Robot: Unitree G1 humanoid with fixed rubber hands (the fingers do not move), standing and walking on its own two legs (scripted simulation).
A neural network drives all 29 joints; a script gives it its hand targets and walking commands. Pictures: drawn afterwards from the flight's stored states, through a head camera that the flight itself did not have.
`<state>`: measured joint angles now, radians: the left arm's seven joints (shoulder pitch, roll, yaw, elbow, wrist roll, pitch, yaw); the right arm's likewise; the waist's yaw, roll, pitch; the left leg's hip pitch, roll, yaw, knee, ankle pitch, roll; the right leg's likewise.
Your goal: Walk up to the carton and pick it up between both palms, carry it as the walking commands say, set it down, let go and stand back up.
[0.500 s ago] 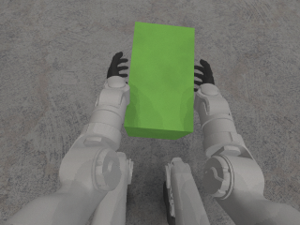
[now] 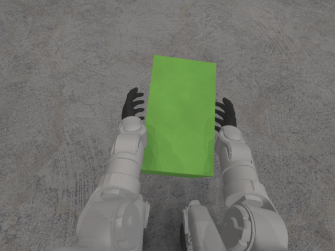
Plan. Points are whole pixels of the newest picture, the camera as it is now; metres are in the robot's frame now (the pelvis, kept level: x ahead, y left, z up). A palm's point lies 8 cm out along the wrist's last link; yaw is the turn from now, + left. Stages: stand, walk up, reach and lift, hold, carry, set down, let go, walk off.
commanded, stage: reach and lift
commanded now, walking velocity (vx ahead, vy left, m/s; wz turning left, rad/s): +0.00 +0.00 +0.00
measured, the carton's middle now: (175, 123) +0.46 +0.00 -0.10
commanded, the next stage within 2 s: none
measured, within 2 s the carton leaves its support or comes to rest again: neither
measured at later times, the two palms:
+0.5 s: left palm (125, 114) +0.39 +0.12 +0.06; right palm (240, 123) +0.40 -0.12 +0.06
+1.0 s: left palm (118, 105) +0.37 +0.12 +0.13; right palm (259, 119) +0.37 -0.13 +0.13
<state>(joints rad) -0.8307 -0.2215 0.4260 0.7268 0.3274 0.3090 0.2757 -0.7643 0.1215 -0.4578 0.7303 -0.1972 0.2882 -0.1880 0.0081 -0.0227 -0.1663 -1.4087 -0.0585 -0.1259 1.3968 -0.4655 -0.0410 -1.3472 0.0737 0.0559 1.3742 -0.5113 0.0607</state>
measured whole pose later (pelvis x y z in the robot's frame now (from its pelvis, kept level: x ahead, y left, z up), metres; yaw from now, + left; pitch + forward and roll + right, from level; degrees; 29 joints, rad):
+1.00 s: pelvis +0.03 -0.01 +0.12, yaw +3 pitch +10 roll -2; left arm -0.57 -0.26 0.40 0.73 0.33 0.33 0.20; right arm -0.51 0.17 -0.45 0.72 -0.24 0.33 -0.15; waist 0.01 -0.02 -0.15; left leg -0.69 -0.04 -0.15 0.82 -0.30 -0.03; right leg -0.63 0.04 0.06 0.79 -0.34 0.04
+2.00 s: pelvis +0.03 -0.01 +0.14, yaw +3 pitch -5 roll -2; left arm -0.57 -0.25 0.34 0.68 0.33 0.68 0.23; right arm -0.55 0.17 -0.40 0.65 -0.35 0.72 -0.14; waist 0.01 -0.02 -0.14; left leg -0.28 -0.03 -0.15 0.62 -0.25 -0.03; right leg -0.21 0.03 0.06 0.57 -0.28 0.03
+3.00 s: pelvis +0.03 -0.01 +0.15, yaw +3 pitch -7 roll -1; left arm -0.53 -0.24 0.34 0.64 0.33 0.72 0.23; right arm -0.50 0.17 -0.36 0.64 -0.30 0.73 -0.11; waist 0.01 -0.02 -0.13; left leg -0.23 -0.03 -0.15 0.58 -0.22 -0.03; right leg -0.17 0.03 0.06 0.54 -0.25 0.03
